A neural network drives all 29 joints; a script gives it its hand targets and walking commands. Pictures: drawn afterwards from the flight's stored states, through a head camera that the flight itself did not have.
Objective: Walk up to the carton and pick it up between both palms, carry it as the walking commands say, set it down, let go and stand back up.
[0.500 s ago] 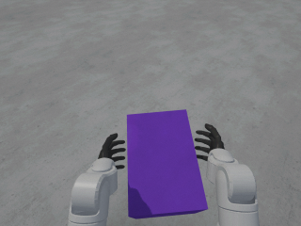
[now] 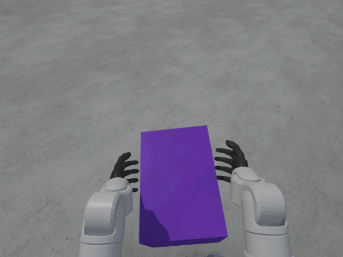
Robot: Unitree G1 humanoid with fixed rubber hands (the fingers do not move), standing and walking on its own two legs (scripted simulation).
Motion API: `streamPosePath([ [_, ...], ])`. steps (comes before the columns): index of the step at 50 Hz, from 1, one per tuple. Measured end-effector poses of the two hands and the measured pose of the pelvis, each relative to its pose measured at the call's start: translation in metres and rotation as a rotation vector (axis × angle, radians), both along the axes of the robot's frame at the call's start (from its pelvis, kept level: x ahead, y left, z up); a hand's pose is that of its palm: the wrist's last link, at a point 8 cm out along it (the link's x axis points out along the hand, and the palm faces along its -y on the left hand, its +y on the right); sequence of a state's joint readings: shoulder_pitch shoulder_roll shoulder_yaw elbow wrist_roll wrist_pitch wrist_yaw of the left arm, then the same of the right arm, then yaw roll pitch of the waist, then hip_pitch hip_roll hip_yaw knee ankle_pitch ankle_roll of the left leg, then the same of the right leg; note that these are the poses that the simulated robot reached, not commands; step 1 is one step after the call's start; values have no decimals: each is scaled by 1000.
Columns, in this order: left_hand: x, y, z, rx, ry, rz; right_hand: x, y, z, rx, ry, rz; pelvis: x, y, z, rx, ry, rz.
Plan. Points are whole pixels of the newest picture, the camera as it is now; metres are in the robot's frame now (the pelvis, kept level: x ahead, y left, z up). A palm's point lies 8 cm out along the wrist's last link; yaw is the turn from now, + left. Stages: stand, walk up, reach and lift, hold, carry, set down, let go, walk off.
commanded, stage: carry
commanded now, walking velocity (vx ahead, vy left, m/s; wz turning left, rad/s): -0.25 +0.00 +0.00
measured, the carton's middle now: (179, 186) +0.31 -0.01 -0.02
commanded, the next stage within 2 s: none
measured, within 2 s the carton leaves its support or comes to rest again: neither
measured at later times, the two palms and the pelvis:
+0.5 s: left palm out of the picture +0.10 +0.09 +0.10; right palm out of the picture +0.11 -0.16 +0.11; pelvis -0.16 -0.02 +0.01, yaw +0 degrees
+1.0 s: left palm out of the picture -0.12 +0.15 +0.10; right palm out of the picture -0.09 -0.10 +0.11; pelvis -0.38 +0.02 +0.01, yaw +0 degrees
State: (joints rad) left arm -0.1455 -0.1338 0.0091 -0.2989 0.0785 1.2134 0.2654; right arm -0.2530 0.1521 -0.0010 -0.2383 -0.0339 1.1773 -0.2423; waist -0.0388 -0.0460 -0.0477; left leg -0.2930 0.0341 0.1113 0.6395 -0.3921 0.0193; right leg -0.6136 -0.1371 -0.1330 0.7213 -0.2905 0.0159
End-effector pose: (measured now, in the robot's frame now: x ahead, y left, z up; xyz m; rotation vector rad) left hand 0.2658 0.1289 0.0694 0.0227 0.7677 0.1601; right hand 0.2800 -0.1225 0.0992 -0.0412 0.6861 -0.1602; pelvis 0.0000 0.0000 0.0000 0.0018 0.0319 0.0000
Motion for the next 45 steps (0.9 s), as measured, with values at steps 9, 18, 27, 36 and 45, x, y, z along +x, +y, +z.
streamPosePath([
  [9,-59,24,30,9,-85,132,-25,27,21,51,-83,109,-53,-6,15,-29,27,22],
  [18,-112,-26,19,44,7,-12,-107,-26,-10,90,-9,-1,-111,-21,12,21,20,2],
  [27,-181,-30,34,23,-88,-58,-184,-31,18,70,-106,-52,-179,-13,13,50,18,7],
  [36,-291,37,10,-24,2,79,-256,41,7,-8,-8,103,-257,17,10,9,-1,43],
  [45,-353,47,32,-24,-91,103,-319,50,24,17,-95,101,-334,22,13,-31,10,33],
])
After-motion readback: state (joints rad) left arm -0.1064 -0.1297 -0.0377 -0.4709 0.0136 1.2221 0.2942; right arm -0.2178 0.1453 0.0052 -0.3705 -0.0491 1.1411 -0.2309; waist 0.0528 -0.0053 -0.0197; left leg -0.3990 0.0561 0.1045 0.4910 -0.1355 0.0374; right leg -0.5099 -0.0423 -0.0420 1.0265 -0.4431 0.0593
